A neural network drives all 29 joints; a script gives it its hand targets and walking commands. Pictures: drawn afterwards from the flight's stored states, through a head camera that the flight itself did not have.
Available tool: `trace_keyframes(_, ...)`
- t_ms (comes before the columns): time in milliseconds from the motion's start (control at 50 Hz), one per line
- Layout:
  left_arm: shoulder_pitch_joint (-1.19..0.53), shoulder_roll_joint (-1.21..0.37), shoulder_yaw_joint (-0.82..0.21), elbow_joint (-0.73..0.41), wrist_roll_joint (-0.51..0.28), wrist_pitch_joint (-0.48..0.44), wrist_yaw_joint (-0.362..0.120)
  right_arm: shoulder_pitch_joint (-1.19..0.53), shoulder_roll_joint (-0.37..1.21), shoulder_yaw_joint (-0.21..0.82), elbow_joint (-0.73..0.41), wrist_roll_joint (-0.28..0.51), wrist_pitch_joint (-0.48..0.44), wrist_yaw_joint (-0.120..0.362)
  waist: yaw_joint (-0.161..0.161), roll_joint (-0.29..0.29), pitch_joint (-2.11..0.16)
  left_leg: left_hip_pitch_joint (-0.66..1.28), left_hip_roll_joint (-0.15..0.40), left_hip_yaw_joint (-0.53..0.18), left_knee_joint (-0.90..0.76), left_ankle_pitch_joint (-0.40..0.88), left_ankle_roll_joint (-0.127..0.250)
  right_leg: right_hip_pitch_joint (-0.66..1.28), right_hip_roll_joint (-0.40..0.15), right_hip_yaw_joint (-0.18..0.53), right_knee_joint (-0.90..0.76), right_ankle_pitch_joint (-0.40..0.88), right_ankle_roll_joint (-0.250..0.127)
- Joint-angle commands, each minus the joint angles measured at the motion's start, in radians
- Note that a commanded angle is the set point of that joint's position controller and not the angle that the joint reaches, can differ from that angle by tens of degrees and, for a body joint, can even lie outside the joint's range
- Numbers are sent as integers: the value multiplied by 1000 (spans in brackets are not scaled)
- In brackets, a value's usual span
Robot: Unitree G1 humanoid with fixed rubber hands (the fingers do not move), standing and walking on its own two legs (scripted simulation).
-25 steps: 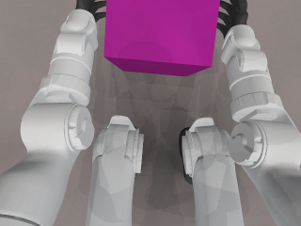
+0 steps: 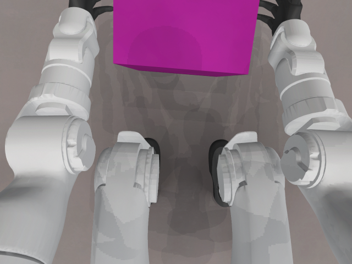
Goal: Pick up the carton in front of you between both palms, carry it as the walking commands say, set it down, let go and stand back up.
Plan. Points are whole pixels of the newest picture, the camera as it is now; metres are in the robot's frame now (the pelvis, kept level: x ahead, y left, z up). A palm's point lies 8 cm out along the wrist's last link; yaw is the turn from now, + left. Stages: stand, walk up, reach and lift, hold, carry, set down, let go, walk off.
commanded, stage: set down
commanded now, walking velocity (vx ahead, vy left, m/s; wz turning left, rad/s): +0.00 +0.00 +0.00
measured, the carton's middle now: (183, 20) +0.53 +0.02 -0.24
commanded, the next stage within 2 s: let go in 1.18 s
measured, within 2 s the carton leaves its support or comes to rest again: neither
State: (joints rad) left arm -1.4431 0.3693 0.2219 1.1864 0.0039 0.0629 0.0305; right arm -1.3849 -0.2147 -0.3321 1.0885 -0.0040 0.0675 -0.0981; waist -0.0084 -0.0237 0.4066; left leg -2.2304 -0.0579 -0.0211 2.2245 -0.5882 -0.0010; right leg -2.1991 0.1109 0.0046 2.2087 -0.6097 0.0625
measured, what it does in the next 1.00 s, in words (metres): rises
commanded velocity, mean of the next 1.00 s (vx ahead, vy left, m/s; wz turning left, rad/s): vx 0.00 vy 0.00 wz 0.00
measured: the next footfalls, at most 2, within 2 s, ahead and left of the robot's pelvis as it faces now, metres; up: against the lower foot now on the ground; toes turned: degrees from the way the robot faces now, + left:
none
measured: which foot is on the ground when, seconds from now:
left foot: down 0.00-1.00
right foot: down 0.00-1.00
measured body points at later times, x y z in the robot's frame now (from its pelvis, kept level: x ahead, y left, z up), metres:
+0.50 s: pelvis +0.00 +0.00 +0.06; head +0.34 +0.02 +0.36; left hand +0.56 +0.21 -0.06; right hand +0.55 -0.17 -0.06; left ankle +0.11 +0.11 -0.33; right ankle +0.11 -0.12 -0.33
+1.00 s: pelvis +0.02 +0.00 +0.19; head +0.34 +0.02 +0.51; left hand +0.56 +0.23 +0.09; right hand +0.55 -0.17 +0.09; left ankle +0.11 +0.11 -0.33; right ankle +0.11 -0.12 -0.33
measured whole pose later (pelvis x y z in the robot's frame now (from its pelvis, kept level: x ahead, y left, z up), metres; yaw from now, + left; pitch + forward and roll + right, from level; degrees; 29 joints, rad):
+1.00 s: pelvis +0.02 +0.00 +0.19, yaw +0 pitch +47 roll -2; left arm -1.16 0.37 0.23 0.91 -0.04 0.17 -0.02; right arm -1.07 -0.20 -0.28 0.77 0.07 0.17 -0.11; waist -0.02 0.00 -0.07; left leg -1.88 -0.05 -0.03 1.51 -0.45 0.01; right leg -1.85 0.06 0.02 1.49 -0.46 0.03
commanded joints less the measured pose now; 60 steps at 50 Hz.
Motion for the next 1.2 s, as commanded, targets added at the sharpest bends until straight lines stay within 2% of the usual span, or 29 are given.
trace_keyframes(0, -284, 177, -78, -116, -120, -58, 29, -229, -165, 94, -90, 121, -52, -24, 6, 56, -1110, 533, 29, -19, -147, 395, -19, 396, -48, -48, -116, 379, -4)
trace_keyframes(100, -273, 187, -171, -164, -239, -61, 22, -220, -178, 190, -144, 226, -55, -34, -9, 61, -1300, 623, 41, -9, -133, 459, -17, 493, -62, -55, -112, 437, -15)
trace_keyframes(180, -224, 209, -180, -194, -262, -37, 29, -169, -197, 189, -217, 240, -32, -53, -11, 63, -1447, 718, 38, 9, -158, 437, -12, 575, -54, -71, -146, 414, -21)
trace_keyframes(260, -202, 224, -137, -292, -219, 5, 36, -147, -186, 172, -339, 221, 8, -72, 5, 77, -1571, 792, 21, 38, -224, 399, -1, 630, -33, -84, -216, 372, -27)
trace_keyframes(300, -186, 221, -106, -321, -186, 32, 37, -130, -175, 156, -367, 201, 33, -78, 10, 80, -1566, 786, 13, 49, -267, 370, 4, 633, -26, -87, -259, 346, -29)
trace_keyframes(420, -117, 145, -50, -235, -116, 50, 10, -53, -106, 86, -267, 123, 57, -63, -10, 68, -1301, 612, 12, 40, -386, 268, 4, 517, -32, -73, -374, 275, -24)
trace_keyframes(540, -95, 129, -21, -224, -80, 37, -5, -37, -95, 54, -267, 87, 44, -46, -14, 74, -1338, 653, 9, 37, -483, 297, -4, 532, -29, -73, -468, 295, -21)
trace_keyframes(680, -77, 152, -8, -348, -72, 72, -15, -15, -113, 61, -387, 95, 74, -42, -9, 96, -1538, 869, -1, 46, -598, 375, -13, 650, -18, -89, -586, 334, -19)
trace_keyframes(800, -36, 147, -3, -418, -70, 101, -32, 31, -110, 63, -445, 97, 100, -31, -11, 104, -1584, 1005, -8, 44, -706, 452, -17, 724, -13, -91, -701, 383, -17)
trace_keyframes(1060, 82, 99, 52, -368, -11, 63, -69, 153, -66, 27, -420, 39, 64, 8, -13, 84, -1480, 1151, -6, 18, -975, 555, -24, 877, -23, -61, -977, 484, -6)
trace_keyframes(1180, 119, 78, 72, -345, 22, 45, -82, 190, -42, 13, -406, 9, 52, 21, -10, 75, -1418, 1204, 0, 14, -1097, 553, -26, 976, -33, -47, -1097, 496, -3)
